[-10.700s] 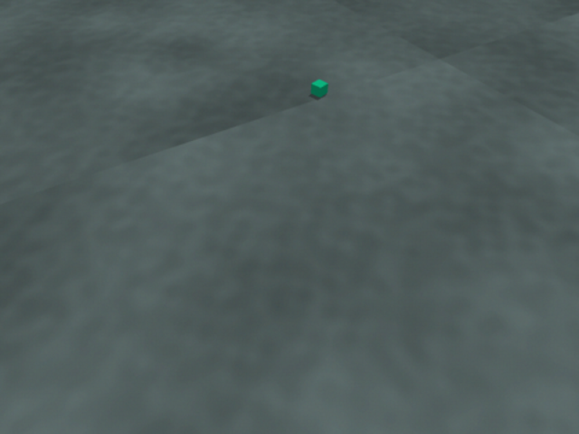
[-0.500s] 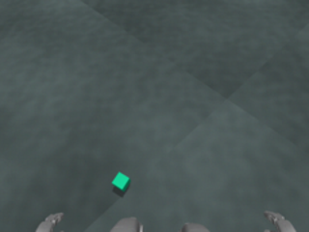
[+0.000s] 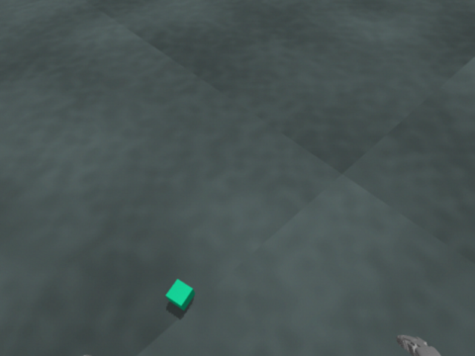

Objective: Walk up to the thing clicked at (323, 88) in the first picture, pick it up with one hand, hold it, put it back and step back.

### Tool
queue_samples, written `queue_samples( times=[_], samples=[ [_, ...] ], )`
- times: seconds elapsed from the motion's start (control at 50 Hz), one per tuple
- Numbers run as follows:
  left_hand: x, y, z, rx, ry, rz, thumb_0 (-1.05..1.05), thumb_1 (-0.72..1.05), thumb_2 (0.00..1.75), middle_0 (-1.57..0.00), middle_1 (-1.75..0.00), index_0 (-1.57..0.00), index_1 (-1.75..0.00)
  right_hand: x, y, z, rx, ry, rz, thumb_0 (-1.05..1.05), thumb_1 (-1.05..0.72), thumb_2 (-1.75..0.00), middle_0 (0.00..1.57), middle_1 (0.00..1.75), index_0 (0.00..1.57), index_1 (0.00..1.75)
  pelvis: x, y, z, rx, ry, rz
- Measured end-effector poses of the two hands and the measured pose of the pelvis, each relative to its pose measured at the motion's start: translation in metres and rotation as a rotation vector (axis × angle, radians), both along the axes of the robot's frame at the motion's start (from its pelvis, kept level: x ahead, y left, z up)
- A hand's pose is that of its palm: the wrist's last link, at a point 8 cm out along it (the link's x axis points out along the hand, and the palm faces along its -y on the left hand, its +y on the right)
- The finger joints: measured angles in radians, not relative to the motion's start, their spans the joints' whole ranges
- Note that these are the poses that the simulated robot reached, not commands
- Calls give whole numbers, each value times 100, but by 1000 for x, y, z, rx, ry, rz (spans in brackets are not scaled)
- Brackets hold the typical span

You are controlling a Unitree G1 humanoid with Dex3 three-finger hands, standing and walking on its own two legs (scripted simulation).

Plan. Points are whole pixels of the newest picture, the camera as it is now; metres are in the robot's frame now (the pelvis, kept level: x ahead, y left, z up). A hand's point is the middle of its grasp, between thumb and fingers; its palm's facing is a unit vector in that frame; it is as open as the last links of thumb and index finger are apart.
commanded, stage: walk up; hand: left
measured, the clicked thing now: (180, 294) +0.44 +0.24 -0.73
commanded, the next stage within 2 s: stand in 1.12 s
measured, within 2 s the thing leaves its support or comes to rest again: neither
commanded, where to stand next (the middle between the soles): +0.04 +0.02 m, yaw -1 degrees
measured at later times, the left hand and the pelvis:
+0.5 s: hand out of the picture +0.06 +0.26 -0.15, palm faces -0.03 -0.95 -0.32, open 7.4 cm; pelvis -0.02 +0.01 +0.01, yaw -1 degrees
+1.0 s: hand out of the picture +0.07 +0.26 -0.14, palm faces -0.01 -0.94 -0.35, open 7.4 cm; pelvis -0.01 +0.00 +0.01, yaw +0 degrees
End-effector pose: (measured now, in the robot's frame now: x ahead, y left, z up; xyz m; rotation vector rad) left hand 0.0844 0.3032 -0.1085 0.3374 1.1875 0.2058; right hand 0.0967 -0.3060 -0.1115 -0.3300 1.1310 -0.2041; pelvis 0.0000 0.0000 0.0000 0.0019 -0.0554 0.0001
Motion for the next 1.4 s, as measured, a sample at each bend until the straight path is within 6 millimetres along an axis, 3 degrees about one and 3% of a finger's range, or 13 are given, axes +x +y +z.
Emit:
queue_samples(
  times=[0.16,0.5,0.7,0.96,1.4],
  samples=[
    [-8,-2,10,-2,-20,12,1,90,90,-20,-30,-20,-30,-7,10,2,43,6,12,1,-90,-90,20,30,20,30,-11,-1,8,2,-10,-4],
    [-26,1,-1,-46,44,8,1,90,90,-20,-30,-20,-30,-56,18,7,27,123,-49,1,-90,-90,20,30,20,30,-18,10,14,-4,8,-9],
    [-34,6,2,-28,67,23,1,90,90,-20,-30,-20,-30,-44,21,4,40,100,-46,1,-90,-90,20,30,20,30,-15,11,14,-1,13,-4],
    [-27,2,7,-12,43,26,1,90,90,-20,-30,-20,-30,-22,18,4,52,59,-24,1,-90,-90,20,30,20,30,-11,6,14,-2,14,2],
    [-15,-7,2,-27,51,1,1,90,90,-20,-30,-20,-30,-39,5,6,20,120,-43,1,-90,-90,20,30,20,30,-2,-1,14,-1,20,0]
  ],
)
